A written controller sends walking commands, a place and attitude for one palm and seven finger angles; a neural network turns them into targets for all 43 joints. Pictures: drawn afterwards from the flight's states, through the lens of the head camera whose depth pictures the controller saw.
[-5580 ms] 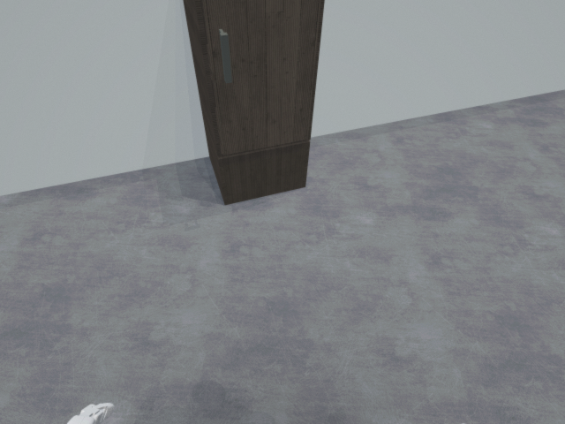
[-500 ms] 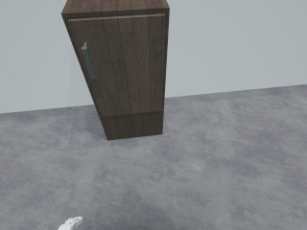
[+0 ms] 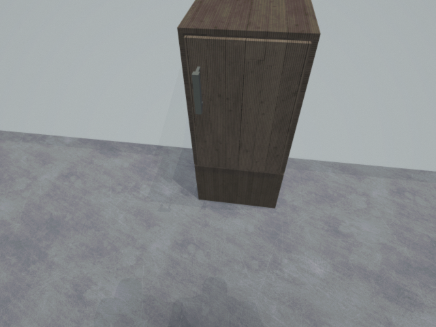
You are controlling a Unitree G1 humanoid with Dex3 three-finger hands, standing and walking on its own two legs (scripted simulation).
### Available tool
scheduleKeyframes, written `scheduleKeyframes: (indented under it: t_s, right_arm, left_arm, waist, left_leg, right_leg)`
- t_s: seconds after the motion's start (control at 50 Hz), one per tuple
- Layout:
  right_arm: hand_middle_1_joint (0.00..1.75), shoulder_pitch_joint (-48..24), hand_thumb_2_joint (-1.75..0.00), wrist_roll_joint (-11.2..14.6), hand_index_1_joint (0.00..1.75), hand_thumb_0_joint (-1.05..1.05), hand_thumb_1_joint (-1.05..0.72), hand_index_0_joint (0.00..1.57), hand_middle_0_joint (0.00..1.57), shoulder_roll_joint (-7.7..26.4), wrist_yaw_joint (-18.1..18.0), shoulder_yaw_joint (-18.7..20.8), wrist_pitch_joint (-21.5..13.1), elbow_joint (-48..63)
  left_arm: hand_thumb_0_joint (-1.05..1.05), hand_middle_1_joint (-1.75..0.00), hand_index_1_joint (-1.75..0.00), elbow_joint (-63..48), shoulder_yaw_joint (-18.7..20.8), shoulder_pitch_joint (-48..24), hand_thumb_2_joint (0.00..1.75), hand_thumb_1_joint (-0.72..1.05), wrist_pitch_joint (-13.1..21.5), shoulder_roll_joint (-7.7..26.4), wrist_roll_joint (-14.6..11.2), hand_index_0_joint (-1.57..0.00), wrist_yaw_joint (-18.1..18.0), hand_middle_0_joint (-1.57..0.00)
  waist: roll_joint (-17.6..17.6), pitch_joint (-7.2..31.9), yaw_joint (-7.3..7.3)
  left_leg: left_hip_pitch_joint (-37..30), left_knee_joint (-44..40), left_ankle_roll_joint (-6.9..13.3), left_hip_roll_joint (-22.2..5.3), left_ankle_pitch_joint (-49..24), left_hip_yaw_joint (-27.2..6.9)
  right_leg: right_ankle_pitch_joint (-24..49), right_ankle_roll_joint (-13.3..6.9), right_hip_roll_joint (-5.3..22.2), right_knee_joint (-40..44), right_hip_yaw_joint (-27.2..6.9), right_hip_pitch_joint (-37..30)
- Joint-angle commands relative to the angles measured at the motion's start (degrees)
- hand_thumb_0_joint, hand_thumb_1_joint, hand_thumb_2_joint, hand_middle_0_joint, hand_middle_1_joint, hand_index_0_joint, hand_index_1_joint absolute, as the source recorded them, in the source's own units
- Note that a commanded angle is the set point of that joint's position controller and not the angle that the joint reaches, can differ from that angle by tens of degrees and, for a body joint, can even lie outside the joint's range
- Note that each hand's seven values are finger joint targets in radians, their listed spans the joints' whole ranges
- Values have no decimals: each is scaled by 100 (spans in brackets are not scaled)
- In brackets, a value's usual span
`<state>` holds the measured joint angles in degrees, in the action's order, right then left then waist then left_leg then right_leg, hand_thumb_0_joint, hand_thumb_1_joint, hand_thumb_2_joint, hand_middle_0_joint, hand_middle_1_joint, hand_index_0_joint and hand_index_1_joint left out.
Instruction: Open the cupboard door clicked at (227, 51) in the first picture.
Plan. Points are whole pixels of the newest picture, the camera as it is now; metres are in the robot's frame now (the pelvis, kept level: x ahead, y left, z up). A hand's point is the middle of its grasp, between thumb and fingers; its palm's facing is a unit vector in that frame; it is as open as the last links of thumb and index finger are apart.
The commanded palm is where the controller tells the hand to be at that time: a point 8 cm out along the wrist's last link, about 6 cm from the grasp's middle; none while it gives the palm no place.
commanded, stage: take the last steps up to it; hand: left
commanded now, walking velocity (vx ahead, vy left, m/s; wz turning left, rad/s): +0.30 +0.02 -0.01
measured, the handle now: (198, 90) +0.85 +0.17 -0.03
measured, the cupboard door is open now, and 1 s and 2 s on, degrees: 0 0 0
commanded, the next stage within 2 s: come to a stop and stand still in 0.74 s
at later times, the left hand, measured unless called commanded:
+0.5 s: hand (125, 297) +0.20 +0.25 -0.18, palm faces +0.01 -0.99 -0.17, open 7.4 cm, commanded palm none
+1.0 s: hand (166, 241) +0.35 +0.19 -0.17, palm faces -0.02 -0.97 -0.24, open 7.2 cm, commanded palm none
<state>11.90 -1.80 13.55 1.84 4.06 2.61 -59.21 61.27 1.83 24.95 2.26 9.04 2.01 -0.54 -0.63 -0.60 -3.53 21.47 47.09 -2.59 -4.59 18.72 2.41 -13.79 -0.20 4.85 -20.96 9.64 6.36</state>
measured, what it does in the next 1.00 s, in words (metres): walks ahead: left foot, then right foot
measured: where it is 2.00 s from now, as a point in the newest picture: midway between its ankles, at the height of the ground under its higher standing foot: outside the picture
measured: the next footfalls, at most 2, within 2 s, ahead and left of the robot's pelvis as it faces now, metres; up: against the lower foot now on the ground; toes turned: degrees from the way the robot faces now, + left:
left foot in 0.12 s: +0.08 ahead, +0.15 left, +0.00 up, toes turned +7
right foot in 0.68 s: +0.35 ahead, -0.07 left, +0.00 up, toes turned -10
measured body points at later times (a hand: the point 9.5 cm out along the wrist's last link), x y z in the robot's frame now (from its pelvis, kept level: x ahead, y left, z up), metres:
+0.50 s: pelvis +0.13 +0.07 -0.01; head +0.13 +0.08 +0.44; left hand +0.20 +0.30 -0.17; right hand +0.06 -0.15 -0.16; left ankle +0.04 +0.15 -0.75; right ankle +0.21 -0.07 -0.68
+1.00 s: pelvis +0.30 +0.00 -0.01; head +0.32 -0.01 +0.44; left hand +0.35 +0.24 -0.16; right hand +0.33 -0.23 -0.17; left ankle +0.36 +0.15 -0.72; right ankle +0.31 -0.07 -0.75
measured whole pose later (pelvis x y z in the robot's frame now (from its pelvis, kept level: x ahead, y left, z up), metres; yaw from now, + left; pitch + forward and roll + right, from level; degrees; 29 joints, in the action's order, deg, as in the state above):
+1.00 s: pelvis +0.30 +0.00 -0.01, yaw -3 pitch -1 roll +0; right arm 12.1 -0.8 10.1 -1.9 2.6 -0.4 -59.7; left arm 61.4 1.9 12.7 1.7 8.7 1.2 -1.6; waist -2.5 -2.9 0.1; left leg 24.7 44.2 -2.3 -5.2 17.8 2.4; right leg -12.6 -4.6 -1.3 -26.3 7.4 13.1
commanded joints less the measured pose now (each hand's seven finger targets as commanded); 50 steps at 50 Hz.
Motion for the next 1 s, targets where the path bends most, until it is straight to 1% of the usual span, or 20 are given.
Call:
scheduleKeyframes:
  t_s: [0.0, 0.06, 0.08, 0.1, 0.12, 0.18, 0.22, 0.28, 0.36, 0.48, 0.54, 0.6, 0.62, 0.64, 0.66, 0.68, 0.7, 0.74, 0.82, 0.98]
  right_arm:
    - [30, -552, -90, 78, 30, 0, -90, 20, 20, -19, 11, -89, -289, 540]
    - [30, 307, -90, 93, 30, 0, -90, 20, 20, 135, -82, -88, -412, 187]
    - [30, 900, -90, 83, 30, 0, -90, 20, 20, 510, -160, 10, -466, 19]
    - [30, 1439, -90, 59, 30, 0, -90, 20, 20, 1087, -208, 151, -468, -96]
    - [30, 1660, -90, 48, 30, 0, -90, 20, 20, 1163, -250, 158, -423, -129]
    - [30, 782, -90, 67, 30, 0, -90, 20, 20, 395, -308, -65, -482, 3]
    - [30, 768, -90, 97, 30, 0, -90, 20, 20, 213, -325, -119, -599, 3]
    - [30, 988, -90, 115, 30, 0, -90, 20, 20, 54, -365, -104, -704, -38]
    - [30, 1228, -90, 122, 30, 0, -90, 20, 20, 41, -401, -157, -736, -178]
    - [30, 1818, -90, 37, 30, 0, -90, 20, 20, 84, -448, -151, -741, -445]
    - [30, 1994, -90, -7, 30, 0, -90, 20, 20, 165, -449, -134, -701, -556]
    - [30, 1878, -90, 29, 30, 0, -90, 20, 20, 323, -437, -99, -659, -601]
    - [30, 1775, -90, 73, 30, 0, -90, 20, 20, 341, -426, -94, -654, -591]
    - [30, 1705, -90, 133, 30, 0, -90, 20, 20, 262, -375, -102, -663, -547]
    - [30, 1971, -90, 209, 30, 0, -90, 20, 20, -76, -335, -130, -678, -433]
    - [30, 1929, -90, 226, 30, 0, -90, 20, 20, -61, -364, -129, -650, -348]
    - [30, 1718, -90, 220, 30, 0, -90, 20, 20, -68, -375, -98, -588, -287]
    - [30, 1269, -90, 128, 30, 0, -90, 20, 20, -273, -309, -105, -486, -246]
    - [30, 1692, -90, 45, 30, 0, -90, 20, 20, -567, -271, -141, -290, -349]
    - [30, 636, -90, 151, 30, 0, -90, 20, 20, -303, -350, -168, -184, -66]
  left_arm:
    - [0, -30, -30, -8, 206, 225, 90, 90, 73, 1019, 9, -20, -31, -20]
    - [0, -30, -30, 93, 182, -10, 90, 90, 7, 892, -74, -20, -16, -20]
    - [0, -30, -30, 51, 127, -36, 90, 90, -11, 630, -93, -20, 10, -20]
    - [0, -30, -30, -117, 62, -93, 90, 90, -22, 317, -103, -20, 46, -20]
    - [0, -30, -30, -292, 70, -505, 90, 90, -31, 421, -47, -20, 17, -20]
    - [0, -30, -30, -68, 146, -603, 90, 90, -106, 443, -1, -20, 87, -20]
    - [0, -30, -30, 88, 147, -312, 90, 90, -106, 304, -14, -20, 136, -20]
    - [0, -30, -30, 77, 176, -234, 90, 90, -165, 230, -22, -20, 113, -20]
    - [0, -30, -30, -135, 208, -735, 90, 90, -225, 292, -46, -20, 133, -20]
    - [0, -30, -30, -604, 148, -1955, 90, 90, -183, 286, -68, -20, 199, -20]
    - [0, -30, -30, -781, 107, -2367, 90, 90, -118, 245, -103, -20, 201, -20]
    - [0, -30, -30, -556, 135, -1530, 90, 90, -29, 393, -105, -20, 146, -20]
    - [0, -30, -30, -317, 180, -842, 90, 90, 16, 477, -81, -20, 131, -20]
    - [0, -30, -30, -81, 277, -69, 90, 90, 90, 801, -50, -20, 94, -20]
    - [0, -30, -30, 45, 422, 539, 90, 90, 148, 1347, -44, -20, 23, -20]
    - [0, -30, -30, 58, 424, 579, 90, 90, 126, 1572, -169, -20, 14, -20]
    - [0, -30, -30, -104, 390, -7, 90, 90, 49, 1414, -198, -20, -30, -20]
    - [0, -30, -30, -290, 261, -869, 90, 90, 57, 944, -179, -20, -52, -20]
    - [0, -30, -30, -322, 127, -1332, 90, 90, 142, 558, -101, -20, -93, -20]
    - [0, -30, -30, -230, 164, -955, 90, 90, -84, 763, -103, -20, -169, -20]
  waist:
    - [1179, -410, -6]
    - [511, -194, 446]
    - [-516, 28, 730]
    - [-1936, 218, 915]
    - [-1487, -199, 1013]
    - [-839, -1029, 605]
    - [-505, -871, 394]
    - [-539, -603, 283]
    - [-618, -807, 280]
    - [-554, -1013, 562]
    - [-468, -955, 664]
    - [-479, -367, 289]
    - [-430, -3, -18]
    - [-111, 453, -361]
    - [1138, 1247, -458]
    - [1061, 1507, -305]
    - [441, 823, -150]
    - [165, -124, 179]
    - [276, -149, 726]
    - [823, 208, 353]
  left_leg:
    - [63, -1092, 160, 142, 321, 325]
    - [-1952, -2363, 166, 294, -366, 606]
    - [-2845, -2702, 337, -367, 154, -250]
    - [-3240, -3391, 739, -1648, 1044, -1976]
    - [-2721, -3816, 1059, -2015, 1354, -2367]
    - [-1410, -4036, 936, -1502, 873, -1482]
    - [-1418, -3993, 811, -1195, -383, -884]
    - [-1767, -3780, 808, -1043, -2031, -331]
    - [-1879, -3740, 854, -1057, -2673, -235]
    - [-2518, -3537, 1106, -1180, -3375, -271]
    - [-2640, -3240, 1078, -1214, -4164, -93]
    - [-2394, -2139, 918, -1130, -5652, 137]
    - [-2060, -1436, 762, -937, -5423, 307]
    - [-1082, -326, 577, -724, -4281, 418]
    - [277, 1588, 311, 165, -498, 660]
    - [632, 2951, 353, 429, 1642, 98]
    - [722, 3217, 445, 107, 1305, -227]
    - [784, 2991, 396, -259, 535, -345]
    - [23, 1587, 205, -313, 161, -99]
    - [-344, -935, -27, 116, -244, 24]
  right_leg:
    - [-740, -689, 1349, 1065, -1402, 76]
    - [-996, -340, 843, 243, -745, 1216]
    - [-1156, -109, 474, -822, -407, 1953]
    - [-1813, 141, -55, -2458, 59, 2889]
    - [-1924, 67, -35, -3346, -348, 3249]
    - [-766, 23, 348, -4205, -762, 3110]
    - [-167, 115, 335, -4280, -740, 2869]
    - [202, 207, 238, -4303, -718, 2982]
    - [480, 210, 207, -4251, -781, 3391]
    - [409, 77, 183, -3056, -558, 3711]
    - [125, -114, 1, -2103, -367, 3148]
    - [66, -341, -460, -1383, -74, 1491]
    - [620, -373, -583, -1023, 15, 504]
    - [1121, -569, -135, -939, -502, -921]
    - [2276, -1253, 1497, -623, -2705, -2225]
    - [2767, -1754, 2174, -40, -3646, -2069]
    - [1817, -1779, 2088, 295, -3192, -1194]
    - [683, -1360, 1646, 699, -2554, 457]
    - [1276, -1000, 1054, 871, -1169, 1525]
    - [3878, -953, 963, -203, -1175, 379]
